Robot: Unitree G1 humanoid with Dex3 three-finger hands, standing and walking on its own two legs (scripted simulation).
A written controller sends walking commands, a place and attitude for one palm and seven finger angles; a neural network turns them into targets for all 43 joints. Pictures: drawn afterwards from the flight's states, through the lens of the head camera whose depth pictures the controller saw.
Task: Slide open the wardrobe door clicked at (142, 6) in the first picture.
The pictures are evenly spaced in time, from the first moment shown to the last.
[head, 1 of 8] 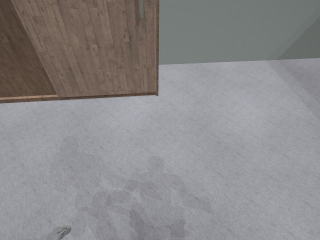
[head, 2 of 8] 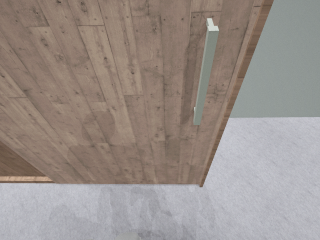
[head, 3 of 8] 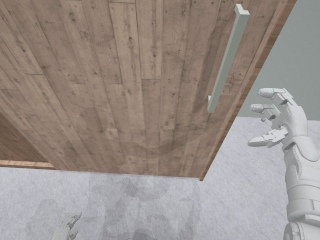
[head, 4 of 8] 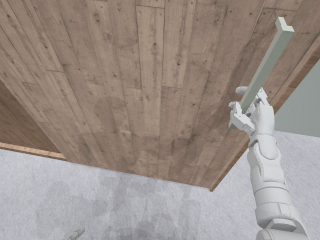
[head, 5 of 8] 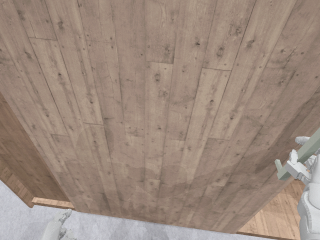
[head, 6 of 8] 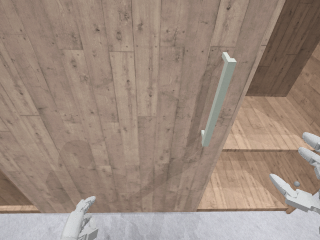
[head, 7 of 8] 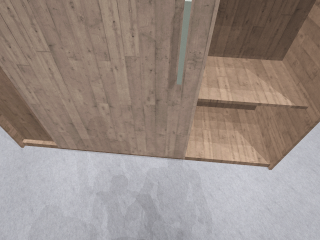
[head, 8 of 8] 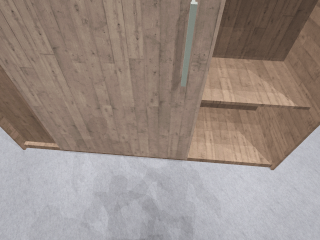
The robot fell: no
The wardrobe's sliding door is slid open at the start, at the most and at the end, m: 0.00 0.60 0.60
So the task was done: yes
